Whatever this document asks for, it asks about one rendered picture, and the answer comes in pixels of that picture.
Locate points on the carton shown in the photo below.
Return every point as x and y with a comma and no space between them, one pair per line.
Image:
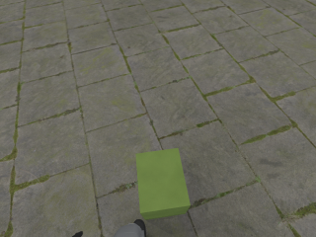
162,188

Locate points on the left robot foot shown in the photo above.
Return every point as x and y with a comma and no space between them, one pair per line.
141,224

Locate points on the robot left thigh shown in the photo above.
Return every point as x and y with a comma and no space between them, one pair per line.
130,230

